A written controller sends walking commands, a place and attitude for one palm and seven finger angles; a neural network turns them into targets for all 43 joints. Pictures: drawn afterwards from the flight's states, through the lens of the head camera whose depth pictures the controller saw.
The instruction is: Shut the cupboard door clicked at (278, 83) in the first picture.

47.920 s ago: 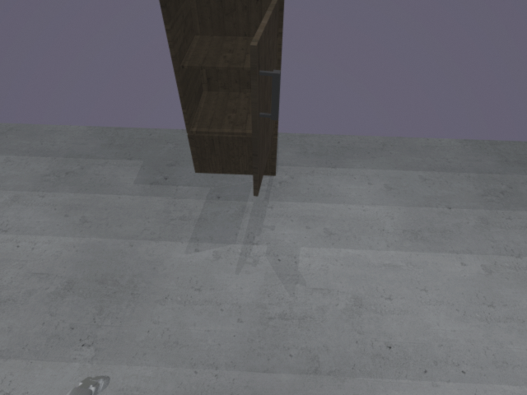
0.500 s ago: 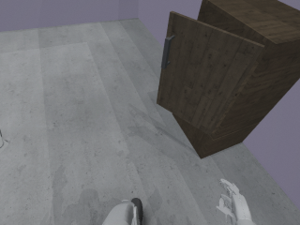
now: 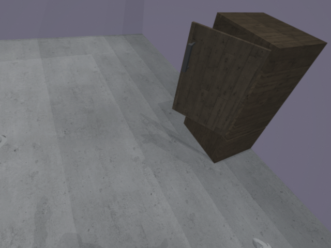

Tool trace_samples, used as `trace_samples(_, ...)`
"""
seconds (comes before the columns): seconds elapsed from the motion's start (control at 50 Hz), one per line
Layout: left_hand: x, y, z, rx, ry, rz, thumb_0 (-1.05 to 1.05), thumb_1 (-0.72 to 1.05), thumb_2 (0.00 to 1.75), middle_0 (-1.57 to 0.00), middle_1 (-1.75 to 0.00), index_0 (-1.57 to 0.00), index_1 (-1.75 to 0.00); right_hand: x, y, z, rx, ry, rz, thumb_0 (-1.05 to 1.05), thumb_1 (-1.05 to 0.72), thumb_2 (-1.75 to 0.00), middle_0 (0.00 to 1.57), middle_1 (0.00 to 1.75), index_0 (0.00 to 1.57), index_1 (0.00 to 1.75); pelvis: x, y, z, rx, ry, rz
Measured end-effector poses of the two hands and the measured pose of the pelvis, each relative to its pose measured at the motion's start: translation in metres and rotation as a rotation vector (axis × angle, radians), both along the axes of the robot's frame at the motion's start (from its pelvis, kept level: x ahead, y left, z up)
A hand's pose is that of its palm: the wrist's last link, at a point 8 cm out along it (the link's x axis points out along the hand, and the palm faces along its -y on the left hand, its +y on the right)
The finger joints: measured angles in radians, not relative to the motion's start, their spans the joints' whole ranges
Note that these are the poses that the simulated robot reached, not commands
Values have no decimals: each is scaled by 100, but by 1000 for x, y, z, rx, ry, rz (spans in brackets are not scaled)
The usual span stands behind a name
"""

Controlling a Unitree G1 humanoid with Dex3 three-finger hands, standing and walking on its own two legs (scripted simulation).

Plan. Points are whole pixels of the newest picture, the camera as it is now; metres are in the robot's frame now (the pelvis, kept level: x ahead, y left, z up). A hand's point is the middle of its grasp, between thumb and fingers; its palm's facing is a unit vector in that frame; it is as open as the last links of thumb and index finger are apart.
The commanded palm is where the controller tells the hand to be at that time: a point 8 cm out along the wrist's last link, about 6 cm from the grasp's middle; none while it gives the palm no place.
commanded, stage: stop stepping back and stand still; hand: left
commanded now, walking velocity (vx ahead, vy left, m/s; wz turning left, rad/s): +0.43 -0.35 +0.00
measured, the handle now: (188, 57) +1.08 -0.05 -0.02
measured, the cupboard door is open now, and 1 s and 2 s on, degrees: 29 29 29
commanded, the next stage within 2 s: let the arm hang, fingers relaxed in 0.62 s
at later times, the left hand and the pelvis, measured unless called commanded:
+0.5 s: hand out of the picture +0.15 +0.28 +0.20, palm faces +0.34 -0.78 -0.53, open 7.4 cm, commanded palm +0.10 +0.30 +0.20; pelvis -0.09 +0.02 +0.02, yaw -9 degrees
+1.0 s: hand out of the picture +0.12 +0.17 -0.13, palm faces -0.20 -0.96 -0.22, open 7.4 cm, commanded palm none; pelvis -0.03 +0.03 -0.01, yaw -5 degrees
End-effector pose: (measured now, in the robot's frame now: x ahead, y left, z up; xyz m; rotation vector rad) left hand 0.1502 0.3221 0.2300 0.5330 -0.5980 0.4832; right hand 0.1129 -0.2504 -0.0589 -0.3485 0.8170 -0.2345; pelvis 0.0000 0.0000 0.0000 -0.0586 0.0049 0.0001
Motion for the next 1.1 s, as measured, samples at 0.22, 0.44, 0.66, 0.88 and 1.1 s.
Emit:
trace_samples(0.22, -18, -15, -14, -113, 297, -220, 2, 89, 90, -20, -30, -20, -30, -89, 56, 33, 124, 42, -100, 1, -92, -90, 21, 30, 21, 30, -57, 30, 47, -51, -12, -71)
trace_samples(0.44, -35, -1, 19, 45, 306, -120, 1, 89, 90, -21, -30, -21, -30, -76, 38, 41, 97, -99, -111, 1, -91, -90, 20, 30, 21, 30, -79, 26, 44, -10, 22, -132)
trace_samples(0.66, -34, -24, -32, -113, 334, -103, 1, 89, 90, -21, -30, -21, -30, -86, 17, -7, 121, 12, -135, 1, -91, -90, 20, 30, 20, 30, -63, 22, 19, 62, -18, -131)
trace_samples(0.88, 50, -28, -214, -207, 1132, -102, 0, 90, 90, -20, -30, -19, -30, -71, 36, -68, 201, 123, -72, 1, -91, -90, 20, 30, 20, 30, -35, 50, -4, 75, -4, -103)
trace_samples(1.1, -61, -94, -337, -633, 1631, -33, -8, 98, 90, -21, -30, -21, -30, -114, 43, -75, 235, 533, -105, 1, -91, -90, 20, 30, 20, 30, -10, 26, 10, 56, 22, -32)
